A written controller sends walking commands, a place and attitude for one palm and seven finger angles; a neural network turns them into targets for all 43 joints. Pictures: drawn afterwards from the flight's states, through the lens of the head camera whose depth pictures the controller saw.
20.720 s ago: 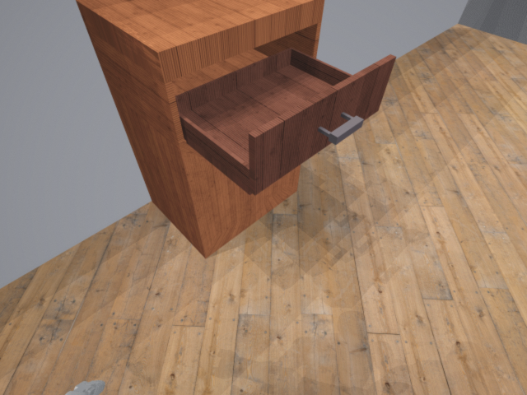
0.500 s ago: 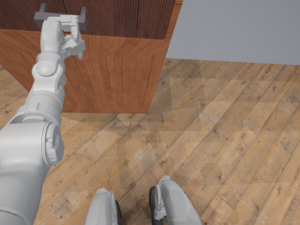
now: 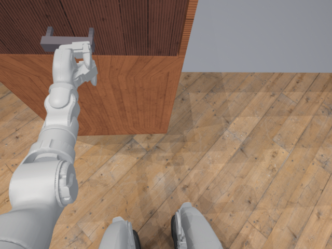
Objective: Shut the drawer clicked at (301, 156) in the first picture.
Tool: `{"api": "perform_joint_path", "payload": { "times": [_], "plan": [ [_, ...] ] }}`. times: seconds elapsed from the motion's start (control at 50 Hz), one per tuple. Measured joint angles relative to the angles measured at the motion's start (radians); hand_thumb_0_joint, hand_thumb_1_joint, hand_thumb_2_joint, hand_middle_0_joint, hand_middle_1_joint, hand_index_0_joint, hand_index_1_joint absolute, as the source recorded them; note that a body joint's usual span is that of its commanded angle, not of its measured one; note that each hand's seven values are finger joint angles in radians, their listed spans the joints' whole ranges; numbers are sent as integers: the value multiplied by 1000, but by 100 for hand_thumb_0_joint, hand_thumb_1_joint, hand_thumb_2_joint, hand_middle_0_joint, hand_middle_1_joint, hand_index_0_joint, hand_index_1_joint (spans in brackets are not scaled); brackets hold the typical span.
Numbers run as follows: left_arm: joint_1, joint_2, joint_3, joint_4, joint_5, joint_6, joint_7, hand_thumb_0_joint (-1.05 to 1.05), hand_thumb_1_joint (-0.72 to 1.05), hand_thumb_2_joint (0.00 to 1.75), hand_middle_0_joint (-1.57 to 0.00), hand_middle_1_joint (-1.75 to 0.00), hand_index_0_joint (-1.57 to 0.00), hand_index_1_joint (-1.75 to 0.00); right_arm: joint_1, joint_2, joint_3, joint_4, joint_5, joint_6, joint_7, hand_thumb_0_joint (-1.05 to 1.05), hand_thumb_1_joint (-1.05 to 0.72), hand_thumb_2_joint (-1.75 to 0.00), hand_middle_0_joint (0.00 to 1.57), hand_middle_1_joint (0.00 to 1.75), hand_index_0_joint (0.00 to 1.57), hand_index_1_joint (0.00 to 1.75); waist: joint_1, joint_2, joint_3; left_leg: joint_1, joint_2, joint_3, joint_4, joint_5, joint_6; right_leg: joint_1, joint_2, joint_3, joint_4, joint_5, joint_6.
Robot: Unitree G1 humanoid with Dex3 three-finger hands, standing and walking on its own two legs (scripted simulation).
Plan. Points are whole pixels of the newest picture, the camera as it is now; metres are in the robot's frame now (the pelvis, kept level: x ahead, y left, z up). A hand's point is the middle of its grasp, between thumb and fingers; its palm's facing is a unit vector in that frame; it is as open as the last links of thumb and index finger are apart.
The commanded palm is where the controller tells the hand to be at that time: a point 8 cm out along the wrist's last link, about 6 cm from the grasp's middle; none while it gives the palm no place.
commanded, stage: pull the fist back off the drawer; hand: left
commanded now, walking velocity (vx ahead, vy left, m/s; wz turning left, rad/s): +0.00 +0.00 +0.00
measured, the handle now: (70, 37) +0.62 +0.16 +0.06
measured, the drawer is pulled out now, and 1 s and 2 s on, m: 0.00 0.00 0.00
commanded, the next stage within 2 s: draw the hand back to the body in 0.10 s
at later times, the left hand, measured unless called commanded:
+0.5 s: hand (69, 92) +0.43 +0.14 +0.10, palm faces -0.05 -1.00 -0.06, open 3.3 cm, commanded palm +0.39 +0.19 +0.11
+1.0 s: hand out of the picture +0.30 +0.20 +0.18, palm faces +0.26 -0.92 -0.29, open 3.3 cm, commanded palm +0.25 +0.24 +0.20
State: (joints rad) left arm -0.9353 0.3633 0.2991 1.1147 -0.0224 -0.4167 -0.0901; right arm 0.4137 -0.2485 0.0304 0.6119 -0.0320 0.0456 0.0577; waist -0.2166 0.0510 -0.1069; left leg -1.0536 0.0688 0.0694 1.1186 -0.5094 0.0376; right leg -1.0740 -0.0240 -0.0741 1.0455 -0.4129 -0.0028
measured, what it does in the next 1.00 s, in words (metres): rises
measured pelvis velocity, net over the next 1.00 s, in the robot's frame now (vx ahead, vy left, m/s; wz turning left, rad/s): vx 0.04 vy -0.01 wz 0.05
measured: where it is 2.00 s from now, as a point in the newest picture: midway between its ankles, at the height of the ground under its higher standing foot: outside the picture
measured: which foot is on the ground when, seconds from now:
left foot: down 0.00-1.00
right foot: down 0.00-1.00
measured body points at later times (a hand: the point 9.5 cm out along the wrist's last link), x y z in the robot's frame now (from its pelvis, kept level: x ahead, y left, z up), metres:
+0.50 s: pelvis +0.04 -0.01 +0.04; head +0.14 -0.02 +0.48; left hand +0.43 +0.19 +0.10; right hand +0.13 -0.26 -0.08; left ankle +0.00 +0.10 -0.65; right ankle +0.04 -0.12 -0.65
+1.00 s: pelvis +0.04 -0.01 +0.08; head +0.05 -0.03 +0.53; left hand +0.28 +0.25 +0.19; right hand +0.24 -0.22 +0.00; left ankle +0.00 +0.10 -0.65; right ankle +0.04 -0.12 -0.65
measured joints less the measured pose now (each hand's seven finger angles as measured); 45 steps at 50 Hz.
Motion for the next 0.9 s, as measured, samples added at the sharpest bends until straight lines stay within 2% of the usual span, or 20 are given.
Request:
{"api": "perform_joint_path", "payload": {
  "times": [0.1,0.24,0.32,0.48,0.58,0.72,0.8,0.9],
  "plan": [
    [89,-35,-15,-63,-14,-11,0,2,90,91,-139,-160,-140,-160,-21,6,-10,-13,12,12,0,0,-91,-90,20,30,20,30,25,-6,-4,53,-2,6,-31,-7,-5,45,1,6,-18,-12,-1],
    [147,-60,-48,-132,-35,-23,-18,2,90,90,-139,-160,-140,-160,-63,4,-28,-11,21,5,-7,0,-91,-90,20,30,20,30,54,-11,-11,85,-7,-7,-48,-13,-14,80,-3,-6,-28,-30,-6],
    [271,-80,-65,-290,-67,11,-39,2,90,90,-139,-160,-140,-160,-76,1,-41,-32,38,14,-6,0,-91,-90,20,30,20,30,74,-4,-14,140,-5,-1,-91,-8,-18,130,3,0,-66,-25,-7],
    [564,-118,-113,-571,-131,91,-56,2,90,90,-139,-160,-140,-160,-90,2,-30,-62,72,-4,-23,1,-91,-90,20,30,20,30,123,-5,0,345,-15,-2,-243,36,-26,329,6,0,-202,7,-9],
    [675,-111,-135,-679,-159,116,-91,2,90,90,-139,-160,-140,-160,-124,-6,-26,-61,82,-35,-40,1,-91,-90,20,30,20,30,147,-6,7,438,-22,-18,-292,54,-31,431,2,-17,-252,17,-11],
    [804,-106,-151,-815,-201,185,-150,2,90,90,-140,-160,-140,-160,-179,-22,-18,-74,95,-84,-64,1,-91,-90,20,30,20,30,174,5,17,541,-33,-26,-341,74,-29,539,-6,-26,-298,31,-9],
    [911,-93,-200,-956,-105,258,-2,2,90,90,-140,-160,-140,-160,-214,-7,-13,-73,88,-75,-95,1,-91,-90,20,30,20,30,197,-1,46,645,-40,-13,-417,103,-30,631,-8,-14,-356,54,-6],
    [1014,-93,-223,-1072,-46,335,130,2,90,90,-140,-160,-140,-160,-240,9,7,-59,78,-65,-125,1,-91,-90,20,30,20,30,223,-2,84,767,-48,-11,-522,149,-26,751,-9,-15,-453,95,-4]
  ]
}}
